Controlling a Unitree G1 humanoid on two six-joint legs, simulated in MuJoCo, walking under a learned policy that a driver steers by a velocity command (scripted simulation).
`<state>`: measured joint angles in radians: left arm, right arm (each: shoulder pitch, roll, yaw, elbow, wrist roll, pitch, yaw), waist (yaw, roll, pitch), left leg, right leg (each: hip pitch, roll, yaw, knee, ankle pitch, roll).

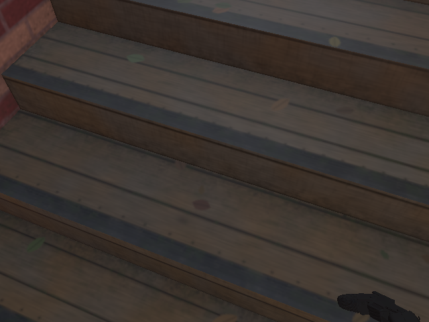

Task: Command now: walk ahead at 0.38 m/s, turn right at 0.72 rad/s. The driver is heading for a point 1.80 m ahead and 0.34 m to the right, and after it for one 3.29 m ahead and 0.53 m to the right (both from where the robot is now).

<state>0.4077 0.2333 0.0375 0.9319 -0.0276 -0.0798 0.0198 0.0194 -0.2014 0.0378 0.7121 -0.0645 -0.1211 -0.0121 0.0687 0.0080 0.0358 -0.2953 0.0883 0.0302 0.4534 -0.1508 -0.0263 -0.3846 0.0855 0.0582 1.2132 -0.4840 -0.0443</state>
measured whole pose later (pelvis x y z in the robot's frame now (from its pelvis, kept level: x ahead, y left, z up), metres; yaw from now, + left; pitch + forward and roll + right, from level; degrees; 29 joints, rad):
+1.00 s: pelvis +0.37 -0.05 +0.22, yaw -23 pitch +1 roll +2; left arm 0.13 0.19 0.01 0.59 0.07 0.00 0.03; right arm 0.22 -0.18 -0.05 0.61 -0.05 0.06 -0.07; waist -0.07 -0.03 0.00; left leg -0.61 -0.16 0.02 1.04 -0.47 0.12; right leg -0.58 0.14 0.14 1.61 -0.34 -0.01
